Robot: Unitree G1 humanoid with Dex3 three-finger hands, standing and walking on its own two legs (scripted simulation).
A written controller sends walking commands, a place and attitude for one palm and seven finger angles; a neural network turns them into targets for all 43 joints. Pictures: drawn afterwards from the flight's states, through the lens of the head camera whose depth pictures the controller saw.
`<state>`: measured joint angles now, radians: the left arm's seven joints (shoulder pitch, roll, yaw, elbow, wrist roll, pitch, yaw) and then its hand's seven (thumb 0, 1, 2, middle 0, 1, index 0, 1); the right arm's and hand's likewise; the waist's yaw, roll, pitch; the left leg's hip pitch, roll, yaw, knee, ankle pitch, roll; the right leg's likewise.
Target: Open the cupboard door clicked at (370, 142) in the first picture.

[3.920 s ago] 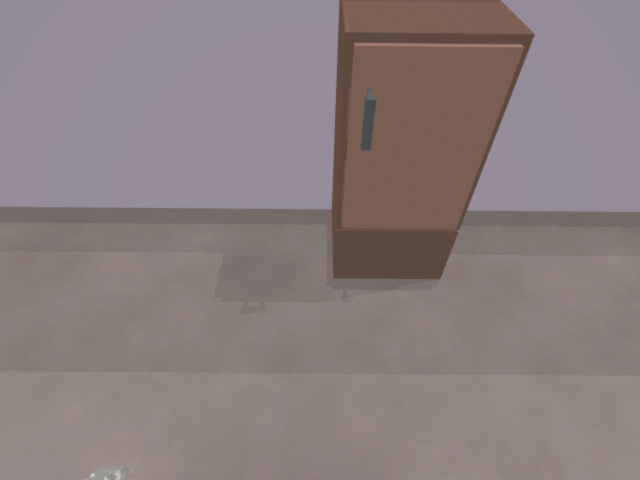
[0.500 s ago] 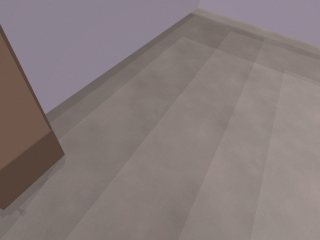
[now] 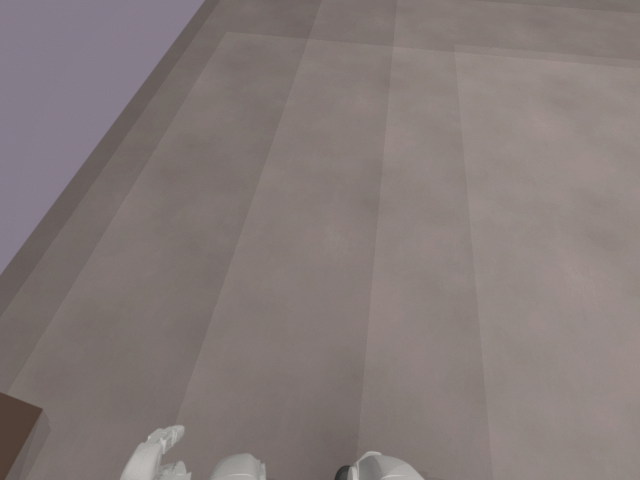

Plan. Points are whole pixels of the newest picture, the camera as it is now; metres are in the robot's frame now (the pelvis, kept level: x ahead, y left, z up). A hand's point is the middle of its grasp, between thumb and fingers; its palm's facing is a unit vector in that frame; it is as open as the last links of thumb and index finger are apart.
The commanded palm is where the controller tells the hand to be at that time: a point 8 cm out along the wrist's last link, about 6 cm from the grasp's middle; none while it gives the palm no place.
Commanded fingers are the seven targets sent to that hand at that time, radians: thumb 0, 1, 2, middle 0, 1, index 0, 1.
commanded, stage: turn to face it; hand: left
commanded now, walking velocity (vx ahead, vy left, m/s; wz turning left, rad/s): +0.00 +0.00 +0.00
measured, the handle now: out of the picture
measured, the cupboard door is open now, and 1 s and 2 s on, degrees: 0 0 0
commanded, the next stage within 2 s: none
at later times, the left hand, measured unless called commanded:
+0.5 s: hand out of the picture +0.09 +0.26 -0.15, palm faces +0.15 -0.97 -0.19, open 7.4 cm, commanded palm none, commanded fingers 0.00 0.90 0.90 -0.20 -0.30 -0.20 -0.30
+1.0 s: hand out of the picture +0.05 +0.22 -0.14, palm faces +0.38 -0.90 -0.23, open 7.4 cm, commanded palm none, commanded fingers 0.00 0.90 0.90 -0.20 -0.30 -0.20 -0.30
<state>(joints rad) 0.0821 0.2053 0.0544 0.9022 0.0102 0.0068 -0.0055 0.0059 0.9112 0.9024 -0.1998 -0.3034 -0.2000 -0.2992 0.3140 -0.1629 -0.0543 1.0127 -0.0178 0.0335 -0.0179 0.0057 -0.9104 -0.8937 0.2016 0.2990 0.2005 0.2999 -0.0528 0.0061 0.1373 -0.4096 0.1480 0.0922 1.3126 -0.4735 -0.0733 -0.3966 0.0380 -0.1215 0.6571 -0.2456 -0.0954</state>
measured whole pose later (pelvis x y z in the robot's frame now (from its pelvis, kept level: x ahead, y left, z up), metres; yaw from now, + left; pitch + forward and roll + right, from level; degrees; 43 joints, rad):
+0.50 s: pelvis +0.06 +0.06 +0.02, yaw +6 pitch +1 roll -2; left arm 0.22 0.21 0.07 0.99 0.02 0.05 0.01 0.01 0.91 0.90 -0.20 -0.30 -0.20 -0.30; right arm 0.25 -0.16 -0.04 0.98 -0.03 0.02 -0.01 0.00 -0.93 -0.89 0.20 0.30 0.20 0.30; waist -0.01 -0.02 0.04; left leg -0.28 0.01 0.01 0.50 -0.23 0.04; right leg -0.42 -0.04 -0.04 1.00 -0.45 0.05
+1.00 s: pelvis +0.04 +0.02 +0.02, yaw +24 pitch +0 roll +1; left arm 0.19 0.18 0.02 0.89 0.03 0.02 0.01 0.01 0.91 0.90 -0.20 -0.30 -0.20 -0.30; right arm 0.18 -0.27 -0.10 0.93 -0.02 0.08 0.04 0.00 -0.91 -0.89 0.20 0.30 0.20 0.30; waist -0.03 0.00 0.06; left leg -0.48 0.05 0.05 1.00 -0.42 -0.08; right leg -0.18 -0.13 -0.17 0.54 -0.34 0.03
